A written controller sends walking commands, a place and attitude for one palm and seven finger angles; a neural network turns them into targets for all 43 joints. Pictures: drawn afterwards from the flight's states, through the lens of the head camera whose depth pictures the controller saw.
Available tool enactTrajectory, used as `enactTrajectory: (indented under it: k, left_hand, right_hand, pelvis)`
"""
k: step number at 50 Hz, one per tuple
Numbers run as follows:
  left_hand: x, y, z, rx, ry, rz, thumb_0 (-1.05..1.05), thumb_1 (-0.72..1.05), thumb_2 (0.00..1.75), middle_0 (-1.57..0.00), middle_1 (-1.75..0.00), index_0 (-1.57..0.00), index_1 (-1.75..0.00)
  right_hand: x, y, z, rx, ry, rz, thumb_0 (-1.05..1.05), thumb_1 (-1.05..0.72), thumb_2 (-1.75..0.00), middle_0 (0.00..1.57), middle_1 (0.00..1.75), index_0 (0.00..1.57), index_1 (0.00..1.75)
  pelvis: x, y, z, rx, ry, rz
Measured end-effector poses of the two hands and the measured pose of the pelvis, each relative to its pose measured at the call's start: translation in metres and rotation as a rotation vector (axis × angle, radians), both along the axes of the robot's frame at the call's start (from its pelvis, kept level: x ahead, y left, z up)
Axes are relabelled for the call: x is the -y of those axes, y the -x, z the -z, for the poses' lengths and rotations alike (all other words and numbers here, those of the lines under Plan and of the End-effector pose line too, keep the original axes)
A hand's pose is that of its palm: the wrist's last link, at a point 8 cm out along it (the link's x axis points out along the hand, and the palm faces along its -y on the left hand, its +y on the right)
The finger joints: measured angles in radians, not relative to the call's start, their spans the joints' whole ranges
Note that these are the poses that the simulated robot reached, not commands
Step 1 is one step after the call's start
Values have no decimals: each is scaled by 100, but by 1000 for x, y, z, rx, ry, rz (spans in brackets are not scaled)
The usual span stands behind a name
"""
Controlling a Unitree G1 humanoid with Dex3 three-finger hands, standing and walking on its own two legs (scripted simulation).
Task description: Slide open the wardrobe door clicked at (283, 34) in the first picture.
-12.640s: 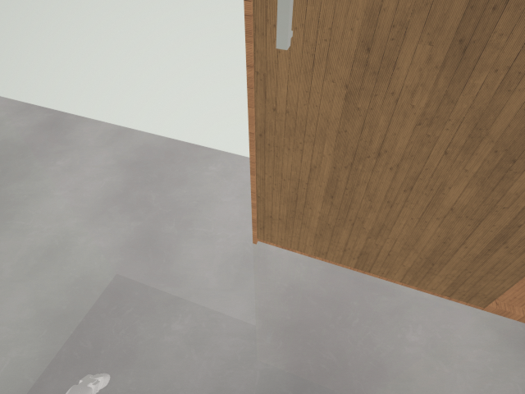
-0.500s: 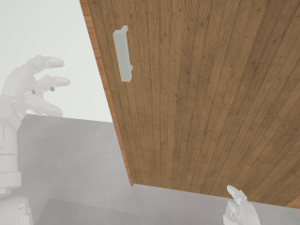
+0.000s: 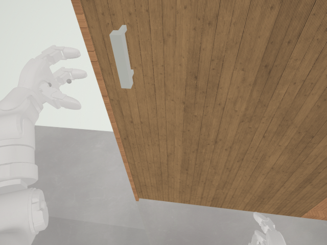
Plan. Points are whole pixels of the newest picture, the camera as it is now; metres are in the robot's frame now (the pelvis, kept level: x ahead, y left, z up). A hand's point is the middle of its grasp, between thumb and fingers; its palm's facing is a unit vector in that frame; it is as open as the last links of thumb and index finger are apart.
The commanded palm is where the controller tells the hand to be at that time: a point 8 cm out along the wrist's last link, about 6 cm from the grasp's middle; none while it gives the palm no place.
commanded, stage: move the hooked fingers beside the handle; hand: left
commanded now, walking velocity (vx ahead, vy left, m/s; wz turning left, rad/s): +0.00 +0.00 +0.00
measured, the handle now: (125, 57) +0.50 +0.13 +0.24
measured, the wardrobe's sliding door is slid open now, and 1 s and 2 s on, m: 0.00 0.00 0.00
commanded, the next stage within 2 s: none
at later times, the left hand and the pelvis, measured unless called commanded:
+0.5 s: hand (84, 70) +0.43 +0.21 +0.24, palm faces -0.06 -1.00 -0.05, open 14.0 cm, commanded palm +0.42 +0.26 +0.24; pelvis +0.00 +0.01 +0.00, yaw -1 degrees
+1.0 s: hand (87, 68) +0.43 +0.21 +0.24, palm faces -0.05 -1.00 -0.01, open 14.0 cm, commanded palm +0.42 +0.26 +0.24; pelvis +0.00 +0.01 +0.00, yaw -1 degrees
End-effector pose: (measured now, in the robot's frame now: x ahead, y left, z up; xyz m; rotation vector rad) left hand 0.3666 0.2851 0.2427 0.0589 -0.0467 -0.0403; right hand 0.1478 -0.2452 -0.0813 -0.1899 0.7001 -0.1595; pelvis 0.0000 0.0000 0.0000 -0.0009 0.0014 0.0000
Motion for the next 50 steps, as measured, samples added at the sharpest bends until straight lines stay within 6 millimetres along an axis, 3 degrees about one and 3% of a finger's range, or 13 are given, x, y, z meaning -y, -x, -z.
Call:
enactTrajectory:
  k: [9, 21, 32, 42, 50]
  left_hand:
    - [7, -25, 4, -39, 11, -1, -2, -50, 30, -30, -120, -30, -120]
    - [11, -40, 1, -25, 20, 7, -2, -50, 30, -30, -120, -30, -120]
    - [31, -57, -4, -7, 39, 25, -2, -50, 30, -30, -120, -30, -120]
    - [21, -52, 6, -31, 14, -10, -2, -49, 30, -30, -120, -30, -120]
    - [25, -48, -1, -8, 52, 9, -2, -50, 30, -30, -120, -30, -120]
  right_hand:
    - [1, 15, 4, -33, -2, 40, 1, -90, -90, 20, 30, 20, 30]
    - [-4, 38, 11, -101, 2, 69, 1, -90, -90, 20, 30, 20, 30]
    - [-7, 53, 14, -136, 7, 85, 1, -90, -90, 20, 30, 20, 30]
    - [-3, 66, 16, -163, -2, 110, 1, -90, -90, 20, 30, 20, 30]
    - [1, 60, 13, -151, 17, 93, 1, -90, -90, 20, 30, 20, 30]
  pelvis:
    - [-5, -1, 0, -18, 0, 10]
    - [-12, -2, -1, -24, 3, 19]
    - [-17, 0, -2, -32, 3, 22]
    - [-15, 1, -2, -28, 2, 34]
    - [-12, 3, -3, -23, 4, 23]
